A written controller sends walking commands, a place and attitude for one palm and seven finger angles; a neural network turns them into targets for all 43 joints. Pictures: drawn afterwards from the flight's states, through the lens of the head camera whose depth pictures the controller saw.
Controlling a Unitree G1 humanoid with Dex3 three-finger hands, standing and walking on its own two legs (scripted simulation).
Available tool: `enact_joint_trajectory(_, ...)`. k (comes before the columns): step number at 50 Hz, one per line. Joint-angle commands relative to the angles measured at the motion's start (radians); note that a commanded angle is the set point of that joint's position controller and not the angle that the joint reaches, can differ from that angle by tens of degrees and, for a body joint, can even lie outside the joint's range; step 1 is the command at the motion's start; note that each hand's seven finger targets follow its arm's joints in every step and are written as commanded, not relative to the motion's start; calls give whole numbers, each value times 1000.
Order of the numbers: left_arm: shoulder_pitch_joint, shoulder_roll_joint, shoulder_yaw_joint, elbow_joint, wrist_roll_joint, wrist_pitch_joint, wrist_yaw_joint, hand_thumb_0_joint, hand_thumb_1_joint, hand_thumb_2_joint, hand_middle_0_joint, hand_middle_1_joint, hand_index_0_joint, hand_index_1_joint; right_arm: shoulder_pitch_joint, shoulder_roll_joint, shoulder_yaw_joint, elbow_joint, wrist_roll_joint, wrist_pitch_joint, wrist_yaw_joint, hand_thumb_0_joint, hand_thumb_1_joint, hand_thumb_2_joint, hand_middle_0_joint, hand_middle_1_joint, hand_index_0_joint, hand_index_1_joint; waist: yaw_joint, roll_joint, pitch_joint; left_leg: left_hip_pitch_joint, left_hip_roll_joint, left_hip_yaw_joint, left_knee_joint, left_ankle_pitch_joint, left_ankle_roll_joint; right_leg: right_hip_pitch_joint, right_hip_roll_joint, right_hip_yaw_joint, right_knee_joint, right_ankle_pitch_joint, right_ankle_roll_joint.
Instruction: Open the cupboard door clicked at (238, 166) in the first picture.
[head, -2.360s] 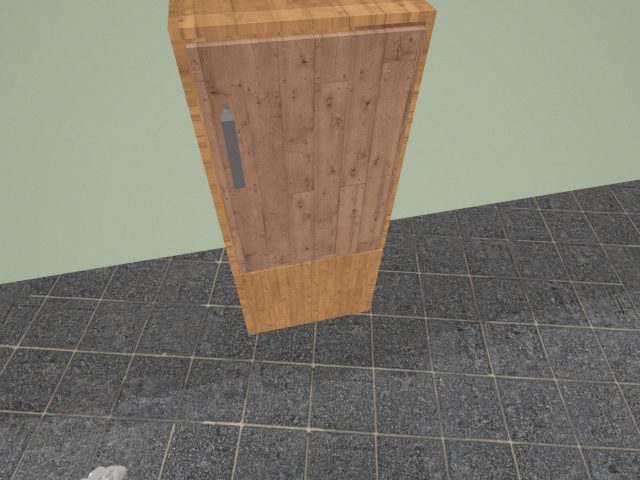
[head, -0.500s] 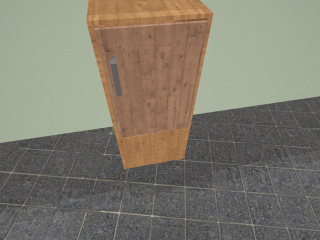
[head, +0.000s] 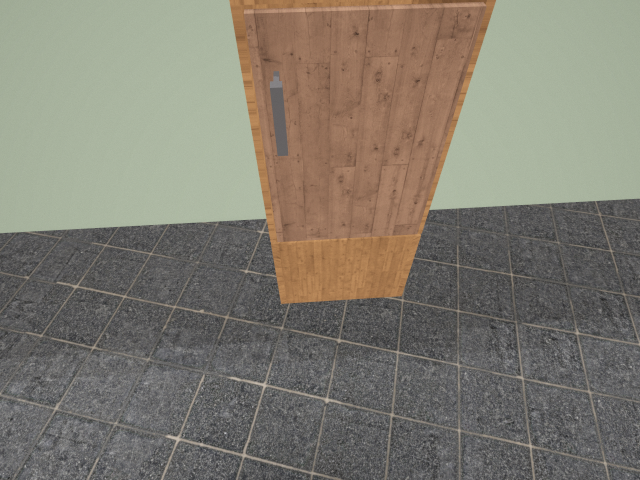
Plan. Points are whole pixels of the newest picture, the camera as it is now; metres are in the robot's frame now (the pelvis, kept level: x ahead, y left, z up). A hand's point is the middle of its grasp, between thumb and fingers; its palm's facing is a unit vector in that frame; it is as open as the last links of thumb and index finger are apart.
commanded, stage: take the last steps up to it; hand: left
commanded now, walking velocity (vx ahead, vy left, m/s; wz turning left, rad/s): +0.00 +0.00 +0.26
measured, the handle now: (279, 114) +0.72 +0.12 +0.05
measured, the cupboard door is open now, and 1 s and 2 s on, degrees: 0 0 0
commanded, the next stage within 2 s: come to a stop and stand still in 0.72 s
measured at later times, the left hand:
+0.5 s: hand out of the picture -0.06 +0.16 -0.18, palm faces +0.12 -0.99 -0.11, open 7.4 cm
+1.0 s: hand (256, 432) +0.21 +0.12 -0.17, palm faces +0.04 -0.98 -0.19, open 7.3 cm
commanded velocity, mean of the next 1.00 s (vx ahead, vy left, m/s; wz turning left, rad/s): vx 0.10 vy -0.07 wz -0.04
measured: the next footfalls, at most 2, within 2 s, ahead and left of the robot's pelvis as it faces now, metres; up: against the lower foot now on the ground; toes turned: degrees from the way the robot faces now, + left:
left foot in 0.38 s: +0.02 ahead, +0.13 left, +0.00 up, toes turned +11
right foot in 0.74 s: +0.22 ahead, -0.17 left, +0.00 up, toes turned -7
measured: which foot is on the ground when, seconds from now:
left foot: down 0.00-0.04, up 0.06-0.36, down 0.38-0.74, up 0.76-1.00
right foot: down 0.00-0.38, up 0.40-0.72, down 0.74-1.00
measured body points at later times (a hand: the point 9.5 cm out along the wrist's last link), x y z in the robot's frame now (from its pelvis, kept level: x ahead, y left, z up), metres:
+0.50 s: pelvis +0.03 +0.01 +0.00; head +0.04 +0.03 +0.45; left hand -0.06 +0.21 -0.17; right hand +0.07 -0.22 -0.14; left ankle -0.02 +0.12 -0.73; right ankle +0.00 -0.11 -0.67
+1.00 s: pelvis +0.16 -0.06 +0.00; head +0.17 -0.06 +0.45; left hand +0.21 +0.17 -0.16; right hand +0.19 -0.30 -0.15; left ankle +0.18 +0.04 -0.72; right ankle +0.18 -0.16 -0.73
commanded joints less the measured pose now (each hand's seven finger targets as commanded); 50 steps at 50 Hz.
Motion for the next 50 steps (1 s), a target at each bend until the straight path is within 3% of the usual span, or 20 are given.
enact_joint_trajectory(1,120,173,36,-31,13,-40,24,0,900,900,-200,-300,-200,-300,17,-115,-48,-77,16,-14,-3,0,-900,-900,200,300,200,300,22,-174,-118,-177,41,5,132,-23,21,274,-270,247,-343,273,-65)
enact_joint_trajectory(2,119,225,44,-51,15,-39,21,0,900,900,-200,-300,-200,-300,-16,-112,-55,-105,8,-8,1,0,-900,-900,200,300,200,300,39,-221,-67,-211,7,86,281,-279,-6,182,-429,330,-364,421,-166)
enact_joint_trajectory(6,71,115,14,-42,16,-48,12,0,900,900,-200,-300,-200,-300,9,-88,-58,-33,-3,12,10,0,-900,-900,200,300,200,300,-11,-147,10,-187,81,113,560,-188,-11,58,-272,148,-379,321,-174)
enact_joint_trajectory(12,225,105,13,46,28,-60,-3,0,900,900,-200,-300,-200,-300,-84,-58,-43,-39,-12,-21,22,0,-900,-900,200,300,200,300,51,-179,78,-156,116,228,279,-224,1,85,-252,167,-453,33,-198)
enact_joint_trajectory(16,216,96,17,78,16,-55,-8,0,900,900,-200,-300,-200,-300,25,-43,-30,9,-8,-51,6,0,-900,-900,200,300,200,300,-6,-137,13,112,102,283,-29,-103,10,17,-182,105,-334,97,-162)
enact_joint_trajectory(17,215,66,14,82,11,-53,-13,0,900,900,-200,-300,-200,-300,88,-65,-35,39,-6,-61,-2,0,-900,-900,200,300,200,300,-27,-50,-6,251,135,249,-114,-75,20,-57,-139,66,-243,87,-124)
enact_joint_trajectory(19,168,0,2,35,21,-54,-27,0,900,900,-200,-300,-200,-300,280,-238,-77,83,-19,-65,-22,0,-900,-900,200,300,200,300,-100,262,-25,427,530,-233,-290,-97,181,-384,-11,-99,192,-149,-40)
enact_joint_trajectory(20,86,29,12,9,36,-42,-29,0,900,900,-200,-300,-200,-300,301,-227,-73,98,-21,-65,-34,0,-900,-900,200,300,200,300,-120,184,27,371,555,-237,-310,-36,206,-429,-37,-34,351,-158,-39)
enact_joint_trajectory(23,109,18,26,41,30,-32,-50,0,900,900,-200,-300,-200,-300,160,-140,-47,68,-12,-82,-42,0,-900,-900,200,300,200,300,-36,131,82,229,474,-23,-306,94,178,-405,-110,24,447,12,-24)
enact_joint_trajectory(26,136,-18,23,53,26,-17,-62,0,900,900,-200,-300,-200,-300,143,-128,-47,66,-10,-92,-42,0,-900,-900,200,300,200,300,-9,140,71,176,399,133,-296,167,147,-326,-111,-25,342,95,-7)
enact_joint_trajectory(32,41,-7,34,16,19,-18,-69,0,900,900,-200,-300,-200,-300,154,-152,-70,80,-19,-78,-32,0,-900,-900,200,300,200,300,-22,140,104,86,395,178,-274,53,126,-169,-89,-104,60,146,-10)
enact_joint_trajectory(35,139,21,48,49,22,-33,-68,0,900,900,-200,-300,-200,-300,130,-170,-76,83,-18,-67,-28,0,-900,-900,200,300,200,300,36,118,42,50,357,211,-108,40,84,41,-34,-157,-82,191,-28)
enact_joint_trajectory(36,248,71,61,84,25,-45,-61,0,900,900,-200,-300,-200,-300,144,-149,-73,86,-12,-67,-22,0,-900,-900,200,300,200,300,86,18,-25,-7,298,271,92,59,52,212,-44,-122,-151,176,-47)
enact_joint_trajectory(37,340,183,84,108,29,-65,-45,0,900,900,-200,-300,-200,-300,187,-70,-52,73,-3,-68,-10,0,-900,-900,200,300,200,300,116,-279,-121,-206,184,363,423,-171,7,399,-276,188,-272,112,-129)
enact_joint_trajectory(38,387,223,81,114,11,-62,-33,0,900,900,-200,-300,-200,-300,126,-41,-41,23,7,-64,-12,0,-900,-900,200,300,200,300,129,-315,-156,-282,128,269,647,-442,16,375,-404,400,-389,171,-199)
enact_joint_trajectory(40,229,163,62,87,12,-59,-16,0,900,900,-200,-300,-200,-300,54,-56,-52,14,4,-59,-11,0,-900,-900,200,300,200,300,84,-233,-79,-307,186,176,788,-335,32,188,-375,349,-425,59,-239)
enact_joint_trajectory(41,137,113,45,61,13,-59,-8,0,900,900,-200,-300,-200,-300,60,-54,-52,22,-4,-53,-5,0,-900,-900,200,300,200,300,41,-139,-37,-271,209,169,761,-259,27,91,-337,243,-415,80,-224)
enact_joint_trajectory(43,31,64,25,30,22,-67,6,0,900,900,-200,-300,-200,-300,136,-1,-34,57,-9,-37,-4,0,-900,-900,200,300,200,300,-30,-64,-26,-144,208,183,600,-211,0,-45,-307,99,-399,334,-190)
enact_joint_trajectory(46,17,61,6,34,20,-61,9,0,900,900,-200,-300,-200,-300,166,30,-10,82,3,-24,-11,0,-900,-900,200,300,200,300,-33,-103,-41,-13,166,214,316,-170,-17,-57,-262,16,-363,540,-186)
enact_joint_trajectory(50,32,77,15,34,4,-40,15,0,900,900,-200,-300,-200,-300,145,-6,-18,72,10,-23,-15,0,-900,-900,200,300,200,300,-26,-89,-48,115,149,225,-7,44,-18,-30,-238,22,-261,498,-146)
